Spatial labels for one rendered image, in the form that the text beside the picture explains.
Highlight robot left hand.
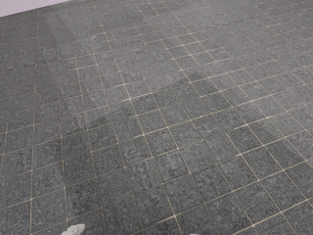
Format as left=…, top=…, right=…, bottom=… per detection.
left=62, top=223, right=85, bottom=235

